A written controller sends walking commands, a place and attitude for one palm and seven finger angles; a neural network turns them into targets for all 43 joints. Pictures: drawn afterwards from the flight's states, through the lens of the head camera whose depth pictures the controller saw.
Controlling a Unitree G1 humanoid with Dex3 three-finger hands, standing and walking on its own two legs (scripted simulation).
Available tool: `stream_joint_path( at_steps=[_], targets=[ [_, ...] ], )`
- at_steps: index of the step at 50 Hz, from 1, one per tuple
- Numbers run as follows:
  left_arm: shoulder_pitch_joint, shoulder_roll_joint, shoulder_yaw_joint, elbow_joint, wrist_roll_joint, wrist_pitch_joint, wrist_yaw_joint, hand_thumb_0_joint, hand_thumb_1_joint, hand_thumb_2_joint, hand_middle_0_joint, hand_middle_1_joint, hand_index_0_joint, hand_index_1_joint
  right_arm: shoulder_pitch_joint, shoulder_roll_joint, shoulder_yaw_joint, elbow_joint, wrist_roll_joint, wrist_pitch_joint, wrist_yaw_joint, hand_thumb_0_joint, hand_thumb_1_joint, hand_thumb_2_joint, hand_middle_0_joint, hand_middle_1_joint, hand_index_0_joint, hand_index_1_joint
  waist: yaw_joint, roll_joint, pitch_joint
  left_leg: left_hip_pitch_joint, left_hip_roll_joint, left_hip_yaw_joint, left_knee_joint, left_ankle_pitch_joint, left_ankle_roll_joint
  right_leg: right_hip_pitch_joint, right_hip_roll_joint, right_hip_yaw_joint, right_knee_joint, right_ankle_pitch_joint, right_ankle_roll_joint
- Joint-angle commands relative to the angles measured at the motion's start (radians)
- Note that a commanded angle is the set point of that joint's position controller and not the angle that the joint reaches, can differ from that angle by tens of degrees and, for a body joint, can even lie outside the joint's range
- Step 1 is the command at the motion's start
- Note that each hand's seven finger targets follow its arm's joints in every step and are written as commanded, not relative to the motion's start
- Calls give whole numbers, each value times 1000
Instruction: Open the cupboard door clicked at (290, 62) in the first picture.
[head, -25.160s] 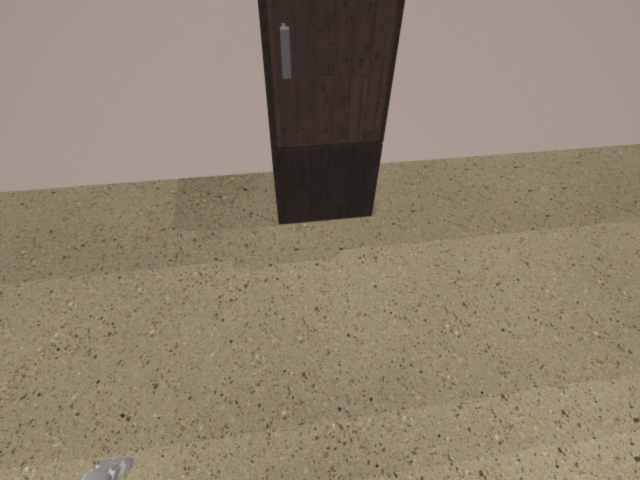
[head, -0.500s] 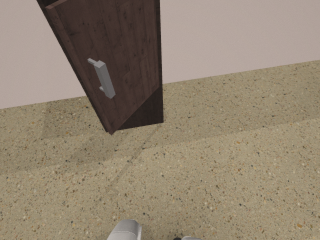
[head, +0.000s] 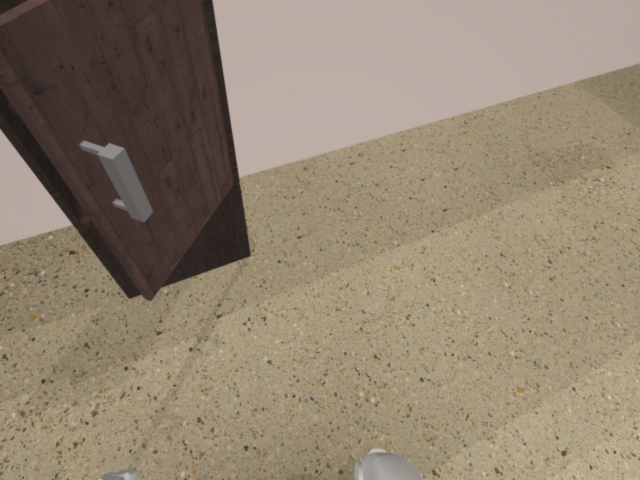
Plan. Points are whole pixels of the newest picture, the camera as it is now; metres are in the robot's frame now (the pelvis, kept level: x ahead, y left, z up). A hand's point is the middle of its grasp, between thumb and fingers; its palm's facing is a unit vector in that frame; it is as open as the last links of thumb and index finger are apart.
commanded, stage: walk to a spot facing it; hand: left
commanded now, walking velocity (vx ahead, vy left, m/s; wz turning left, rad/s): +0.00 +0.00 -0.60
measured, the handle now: (116, 181) +0.49 +0.37 +0.01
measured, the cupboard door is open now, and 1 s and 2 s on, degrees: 44 44 44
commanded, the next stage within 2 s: turn to face it in 2.00 s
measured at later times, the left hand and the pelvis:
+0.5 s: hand (229, 438) +0.18 +0.15 -0.18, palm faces -0.33 -0.92 -0.20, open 7.4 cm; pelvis +0.02 -0.02 -0.01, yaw -20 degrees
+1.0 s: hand (302, 406) +0.23 +0.04 -0.17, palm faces -0.56 -0.81 -0.19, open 7.4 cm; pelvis +0.11 -0.11 +0.00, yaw -38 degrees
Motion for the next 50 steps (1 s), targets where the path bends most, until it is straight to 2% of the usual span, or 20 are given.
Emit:
stream_joint_path(
  at_steps=[1,5,6,7,8,9,11,18,19,21,23,27,31,34,35,36,37,38,40,50],
  targets=[
    [-47,19,-11,-87,-4,-32,-10,0,900,900,-200,-300,-200,-300,74,-225,-60,-56,1,-30,-4,0,-900,-900,200,300,200,300,-70,266,-147,140,199,-10,-26,595,137,73,-13,-94,-205,-9,-8],
    [55,55,-2,-50,-6,-41,-8,0,900,900,-200,-300,-200,-300,53,-251,-71,-64,14,-22,8,0,-900,-900,200,300,200,300,-14,201,-150,-1,179,56,141,465,63,354,-5,-115,-513,248,-50],
    [134,141,15,-28,2,-51,4,0,900,900,-200,-300,-200,-300,43,-204,-66,-85,26,-20,13,0,-900,-900,200,300,200,300,22,-2,-195,-164,103,126,335,224,2,538,-158,95,-605,524,-108],
    [185,260,39,-17,8,-57,25,0,900,900,-200,-300,-200,-300,-8,-119,-41,-143,34,-21,19,0,-900,-900,200,300,200,300,53,-308,-203,-379,-29,139,574,-365,-40,599,-422,456,-654,866,-237],
    [215,264,41,-5,-4,-55,40,0,900,900,-200,-300,-200,-300,-25,-153,-38,-135,35,-12,7,0,-900,-900,200,300,200,300,77,-267,-212,-400,2,-13,687,-395,-21,573,-438,456,-640,823,-317],
    [142,248,32,-26,-3,-45,39,0,900,900,-200,-300,-200,-300,-22,-144,-39,-134,40,-13,15,0,-900,-900,200,300,200,300,39,-215,-134,-408,26,-25,699,-345,-18,457,-407,423,-672,552,-327],
    [24,175,24,-59,6,-41,51,0,900,900,-200,-300,-200,-300,-15,-153,-44,-100,31,-11,14,0,-900,-900,200,300,200,300,-13,-234,-144,-366,23,-18,660,-247,-33,407,-291,340,-629,594,-274],
    [-52,159,13,-75,1,-31,43,0,900,900,-200,-300,-200,-300,125,-109,-36,-38,35,-16,15,0,-900,-900,200,300,200,300,-87,-95,-151,-2,-60,50,122,-4,-30,183,-188,315,-571,410,-184],
    [-73,130,5,-87,-6,-26,39,0,900,900,-200,-300,-200,-300,168,-142,-41,-26,33,-23,10,0,-900,-900,200,300,200,300,-111,-48,-151,112,-25,23,-1,29,-19,86,-140,278,-529,298,-137],
    [-71,41,-13,-128,-15,-18,23,0,900,900,-200,-300,-200,-300,210,-307,-72,-40,4,-38,-2,0,-900,-900,200,300,200,300,-120,376,-123,123,409,-483,-281,-114,159,-114,46,22,-89,-190,-28],
    [-61,69,2,-136,-2,-30,3,0,900,900,-200,-300,-200,-300,131,-289,-59,-83,-2,-44,6,0,-900,-900,200,300,200,300,-77,181,-109,-27,420,-436,-309,-292,227,-61,-50,52,95,-111,-30],
    [-94,19,-3,-108,5,-28,-35,0,900,900,-200,-300,-200,-300,81,-223,-47,-69,-5,-53,7,0,-900,-900,200,300,200,300,-51,266,-46,2,236,-80,-249,-162,117,-60,-80,-55,-18,19,-18],
    [-135,-8,-21,-112,1,-53,-41,0,900,900,-200,-300,-200,-300,191,-237,-59,-28,-5,-57,20,0,-900,-900,200,300,200,300,-100,231,-115,92,252,26,-163,-31,114,79,-51,-136,-313,-19,-32],
    [29,36,-4,-47,4,-66,-30,0,900,900,-200,-300,-200,-300,154,-226,-59,-33,4,-52,31,0,-900,-900,200,300,200,300,-16,95,-153,-89,188,131,90,-93,47,436,-12,-146,-570,96,-74],
    [171,154,23,-6,12,-78,-14,0,900,900,-200,-300,-200,-300,95,-158,-46,-70,25,-52,41,0,-900,-900,200,300,200,300,63,-199,-176,-375,77,244,390,-219,-11,668,-239,214,-719,-48,-165],
    [261,246,45,21,-1,-77,7,0,900,900,-200,-300,-200,-300,-34,-123,-30,-139,24,-56,44,0,-900,-900,200,300,200,300,124,-375,-134,-594,-5,146,621,-419,-29,673,-433,570,-819,14,-281],
    [275,226,43,23,-7,-80,21,0,900,900,-200,-300,-200,-300,-94,-163,-39,-151,20,-57,46,0,-900,-900,200,300,200,300,121,-195,-78,-654,40,16,703,-320,-17,645,-443,553,-812,20,-327],
    [193,201,33,7,-7,-83,26,0,900,900,-200,-300,-200,-300,-60,-154,-45,-139,25,-59,52,0,-900,-900,200,300,200,300,65,-187,-57,-623,80,-5,702,-256,-19,545,-416,511,-822,-133,-325],
    [79,129,14,-18,0,-93,31,0,900,900,-200,-300,-200,-300,-44,-148,-51,-97,14,-53,55,0,-900,-900,200,300,200,300,-2,-176,-28,-496,71,-7,632,-134,-34,388,-316,352,-809,30,-267],
    [85,125,17,26,-3,-113,21,0,900,900,-200,-300,-200,-300,-9,-104,-45,-74,22,-83,56,0,-900,-900,200,300,200,300,-51,-102,-82,-97,-45,73,103,60,-27,318,-210,248,-691,249,-220]
  ],
)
